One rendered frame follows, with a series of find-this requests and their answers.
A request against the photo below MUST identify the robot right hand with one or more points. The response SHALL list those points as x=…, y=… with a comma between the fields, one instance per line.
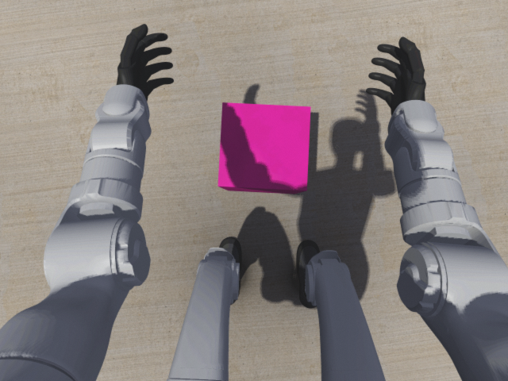
x=410, y=83

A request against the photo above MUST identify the robot left upper arm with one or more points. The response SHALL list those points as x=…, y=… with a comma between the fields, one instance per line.
x=91, y=266

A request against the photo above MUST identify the right robot shin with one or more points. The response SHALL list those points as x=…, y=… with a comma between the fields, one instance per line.
x=327, y=254

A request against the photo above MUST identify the robot right foot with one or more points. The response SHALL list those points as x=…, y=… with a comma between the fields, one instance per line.
x=306, y=250

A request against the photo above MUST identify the robot left hand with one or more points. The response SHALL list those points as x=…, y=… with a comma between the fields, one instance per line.
x=132, y=69

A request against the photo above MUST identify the carton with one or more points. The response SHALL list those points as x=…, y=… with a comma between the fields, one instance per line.
x=264, y=148

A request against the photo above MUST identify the robot left forearm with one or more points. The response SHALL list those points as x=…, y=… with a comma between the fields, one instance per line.
x=113, y=166

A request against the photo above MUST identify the robot right forearm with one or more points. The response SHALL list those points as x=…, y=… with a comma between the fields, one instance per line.
x=429, y=187

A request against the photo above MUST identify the robot right upper arm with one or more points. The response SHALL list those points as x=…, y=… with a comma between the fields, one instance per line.
x=461, y=293

